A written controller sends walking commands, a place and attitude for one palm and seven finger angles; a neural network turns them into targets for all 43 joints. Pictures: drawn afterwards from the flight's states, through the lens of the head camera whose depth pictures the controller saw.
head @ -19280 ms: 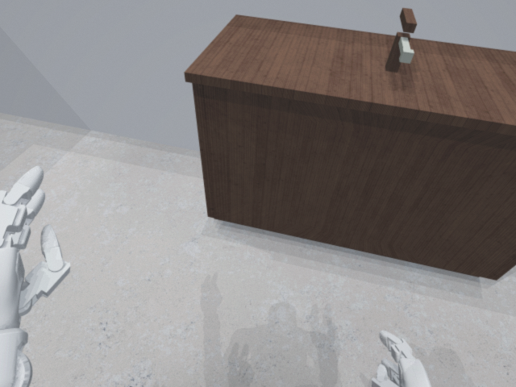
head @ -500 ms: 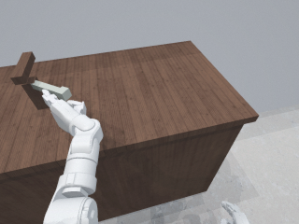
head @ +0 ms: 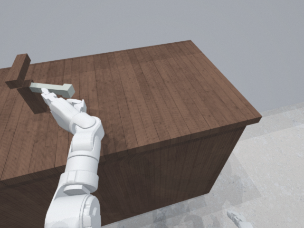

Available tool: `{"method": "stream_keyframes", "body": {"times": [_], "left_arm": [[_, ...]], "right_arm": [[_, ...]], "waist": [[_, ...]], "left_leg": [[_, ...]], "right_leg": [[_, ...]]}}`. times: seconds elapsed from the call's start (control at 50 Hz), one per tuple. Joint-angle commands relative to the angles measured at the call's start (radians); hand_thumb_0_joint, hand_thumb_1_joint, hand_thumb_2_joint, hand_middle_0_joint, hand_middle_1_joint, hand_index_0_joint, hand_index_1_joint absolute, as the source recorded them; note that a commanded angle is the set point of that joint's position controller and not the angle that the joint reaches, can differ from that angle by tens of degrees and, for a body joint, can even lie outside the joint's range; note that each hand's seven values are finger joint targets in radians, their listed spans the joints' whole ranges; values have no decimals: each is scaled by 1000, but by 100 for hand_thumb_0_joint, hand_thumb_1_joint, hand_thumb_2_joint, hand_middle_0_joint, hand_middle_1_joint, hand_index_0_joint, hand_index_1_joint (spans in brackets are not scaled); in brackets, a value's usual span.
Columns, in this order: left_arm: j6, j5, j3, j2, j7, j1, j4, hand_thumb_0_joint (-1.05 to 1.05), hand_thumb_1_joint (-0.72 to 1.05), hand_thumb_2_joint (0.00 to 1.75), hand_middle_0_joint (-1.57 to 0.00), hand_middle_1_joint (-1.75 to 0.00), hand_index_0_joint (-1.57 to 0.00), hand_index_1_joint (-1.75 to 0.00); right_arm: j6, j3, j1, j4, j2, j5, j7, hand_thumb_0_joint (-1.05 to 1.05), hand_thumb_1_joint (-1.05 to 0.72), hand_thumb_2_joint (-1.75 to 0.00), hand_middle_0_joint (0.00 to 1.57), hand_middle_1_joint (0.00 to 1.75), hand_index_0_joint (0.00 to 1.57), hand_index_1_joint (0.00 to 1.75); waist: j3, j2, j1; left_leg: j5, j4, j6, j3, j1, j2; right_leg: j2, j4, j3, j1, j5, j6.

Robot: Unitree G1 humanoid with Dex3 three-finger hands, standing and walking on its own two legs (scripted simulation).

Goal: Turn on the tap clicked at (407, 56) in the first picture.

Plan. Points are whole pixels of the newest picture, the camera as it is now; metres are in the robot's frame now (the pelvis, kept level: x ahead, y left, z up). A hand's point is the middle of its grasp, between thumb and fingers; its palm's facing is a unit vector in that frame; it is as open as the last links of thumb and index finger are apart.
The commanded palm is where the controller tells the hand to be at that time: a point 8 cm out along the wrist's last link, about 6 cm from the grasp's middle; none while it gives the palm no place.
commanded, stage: lift the hand up off the lever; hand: left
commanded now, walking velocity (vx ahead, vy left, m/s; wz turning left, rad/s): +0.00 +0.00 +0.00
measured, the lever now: (67, 90) +0.44 +0.27 +0.14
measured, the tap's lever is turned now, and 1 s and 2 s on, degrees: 65 65 65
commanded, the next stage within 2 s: none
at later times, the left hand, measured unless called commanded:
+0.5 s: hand (77, 98) +0.40 +0.22 +0.15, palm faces +0.81 -0.58 -0.06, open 7.8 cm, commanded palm +0.35 +0.24 +0.16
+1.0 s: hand (73, 96) +0.38 +0.22 +0.17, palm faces +0.79 -0.61 -0.04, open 7.8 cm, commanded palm +0.33 +0.24 +0.18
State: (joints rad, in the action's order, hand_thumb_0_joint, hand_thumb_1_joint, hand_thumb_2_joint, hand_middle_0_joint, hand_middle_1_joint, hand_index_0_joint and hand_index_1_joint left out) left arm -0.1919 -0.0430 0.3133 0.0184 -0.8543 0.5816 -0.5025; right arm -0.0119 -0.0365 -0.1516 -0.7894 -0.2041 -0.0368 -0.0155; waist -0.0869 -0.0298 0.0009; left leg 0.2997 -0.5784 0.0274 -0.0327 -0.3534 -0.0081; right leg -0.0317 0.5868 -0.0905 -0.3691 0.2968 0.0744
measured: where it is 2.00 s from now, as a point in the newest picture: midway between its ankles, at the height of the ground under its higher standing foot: outside the picture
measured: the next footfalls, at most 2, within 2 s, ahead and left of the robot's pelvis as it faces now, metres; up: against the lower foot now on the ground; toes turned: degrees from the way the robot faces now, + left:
none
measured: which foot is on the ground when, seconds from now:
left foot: down 0.00-1.00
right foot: down 0.00-1.00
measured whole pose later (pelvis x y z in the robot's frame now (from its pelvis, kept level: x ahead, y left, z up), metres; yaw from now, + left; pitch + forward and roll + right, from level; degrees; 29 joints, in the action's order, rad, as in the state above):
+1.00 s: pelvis +0.01 +0.00 +0.01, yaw +0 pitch +0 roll +1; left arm -0.39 0.01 0.25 0.01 -0.79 0.50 -0.25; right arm -0.02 -0.01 -0.07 -0.78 -0.19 -0.01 -0.02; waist -0.07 -0.04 0.05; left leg 0.27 -0.47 0.02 -0.03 -0.20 0.00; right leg -0.03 0.49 -0.09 -0.22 0.27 0.07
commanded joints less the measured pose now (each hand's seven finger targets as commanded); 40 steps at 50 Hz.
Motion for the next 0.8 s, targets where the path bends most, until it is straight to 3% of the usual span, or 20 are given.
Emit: {"method": "stream_keyframes", "body": {"times": [0.0,0.02,0.04,0.08,0.1,0.16,0.2,0.22,0.28,0.3,0.38,0.4,0.44,0.48,0.5,0.56,0.6,0.66,0.74,0.78], "left_arm": [[47,-43,-30,174,5,421,277,0,90,90,-15,-15,-15,-15],[38,-38,-69,137,9,428,279,0,90,90,-15,-15,-15,-15],[30,-37,-67,140,12,439,269,0,90,90,-15,-15,-15,-15],[15,-28,-71,133,17,422,272,0,90,90,-15,-15,-15,-15],[8,-23,-47,152,18,413,266,0,90,90,-15,-15,-15,-15],[-5,-21,-65,136,19,432,280,0,90,90,-15,-15,-15,-15],[-12,-24,-36,168,17,433,276,0,90,90,-15,-15,-15,-15],[-14,-24,-55,148,18,431,289,0,90,90,-15,-15,-15,-15],[-24,-25,-62,145,21,442,307,0,90,90,-15,-15,-15,-15],[-25,-22,-23,179,22,416,316,0,90,90,-15,-15,-15,-15],[-52,-15,-66,135,39,347,381,0,90,90,-15,-15,-15,-15],[-58,-10,-33,168,44,322,377,0,90,90,-15,-15,-15,-15],[-72,1,-62,142,56,332,393,0,90,90,-15,-15,-15,-15],[-81,3,-84,130,61,364,421,0,90,90,-15,-15,-15,-15],[-81,6,-47,169,61,358,417,0,90,90,-15,-15,-15,-15],[-83,-6,-96,133,61,398,448,0,90,90,-15,-15,-15,-15],[-89,-5,-93,138,63,395,456,0,90,90,-15,-15,-15,-15],[-98,4,-94,130,64,373,440,0,90,90,-15,-15,-15,-15],[-116,12,-111,105,69,355,455,0,90,90,-15,-15,-15,-15],[-130,19,-93,120,68,333,452,0,90,90,-15,-15,-15,-15]], "right_arm": [[43,-29,130,152,-115,1,-3,0,-90,-90,20,30,20,30],[44,-23,135,155,-111,3,-1,0,-90,-90,20,30,20,30],[44,-22,134,149,-112,4,-2,0,-90,-90,20,30,20,30],[44,-21,143,152,-112,7,-4,0,-90,-90,20,30,20,30],[43,-21,149,152,-115,7,-7,0,-90,-90,20,30,20,30],[45,-16,156,152,-108,8,-7,0,-90,-90,20,30,20,30],[43,-16,158,148,-110,9,-10,0,-90,-90,20,30,20,30],[44,-15,163,154,-107,9,-9,0,-90,-90,20,30,20,30],[44,-12,160,153,-106,8,-9,0,-90,-90,20,30,20,30],[40,-16,161,156,-108,9,-12,0,-90,-90,20,30,20,30],[32,-14,167,174,-105,12,-7,0,-90,-90,20,30,20,30],[27,-15,168,171,-109,14,-11,0,-90,-90,20,30,20,30],[28,-10,178,173,-107,20,-12,0,-90,-90,20,30,20,30],[34,-7,187,170,-106,21,-14,0,-90,-90,20,30,20,30],[34,-10,194,166,-108,23,-19,0,-90,-90,20,30,20,30],[44,-5,202,162,-103,20,-15,0,-90,-90,20,30,20,30],[46,-7,209,159,-105,19,-16,0,-90,-90,20,30,20,30],[49,-5,212,159,-104,22,-15,0,-90,-90,20,30,20,30],[46,-2,226,165,-102,24,-12,0,-90,-90,20,30,20,30],[41,0,228,165,-101,25,-12,0,-90,-90,20,30,20,30]], "waist": [[-316,41,20],[-301,44,12],[-278,58,4],[-267,80,6],[-259,65,17],[-256,58,14],[-257,70,19],[-263,63,20],[-272,63,16],[-290,67,27],[-312,69,28],[-307,67,34],[-272,88,27],[-261,71,22],[-250,73,29],[-260,37,24],[-259,7,28],[-254,56,30],[-252,49,38],[-250,75,45]], "left_leg": [[-282,44,-37,27,73,15],[-274,46,-37,30,76,16],[-264,46,-39,31,78,13],[-257,50,-39,33,74,15],[-249,61,-38,29,70,18],[-227,66,-39,35,82,17],[-230,74,-40,28,80,17],[-233,73,-39,31,87,15],[-256,68,-39,34,98,17],[-280,71,-39,31,101,18],[-365,62,-35,42,124,19],[-370,70,-35,36,127,19],[-354,77,-37,36,128,18],[-336,82,-37,37,137,19],[-318,90,-39,30,135,19],[-328,89,-36,33,157,20],[-330,94,-33,30,169,21],[-319,99,-33,28,164,20],[-348,110,-30,30,183,19],[-348,113,-29,30,173,19]], "right_leg": [[52,-86,40,209,-294,-49],[55,-89,40,198,-287,-52],[56,-101,41,187,-274,-54],[59,-110,46,198,-289,-58],[56,-113,43,198,-267,-55],[61,-131,50,198,-241,-60],[58,-133,47,209,-236,-57],[61,-132,48,210,-239,-59],[67,-130,54,226,-302,-64],[65,-122,49,250,-333,-63],[74,-99,47,293,-491,-70],[71,-101,41,298,-481,-67],[73,-115,44,285,-466,-70],[72,-127,48,275,-434,-71],[69,-137,45,270,-393,-68],[66,-134,44,260,-375,-61],[59,-137,38,252,-339,-52],[61,-145,40,263,-340,-57],[58,-146,34,274,-349,-52],[61,-149,35,291,-373,-57]]}}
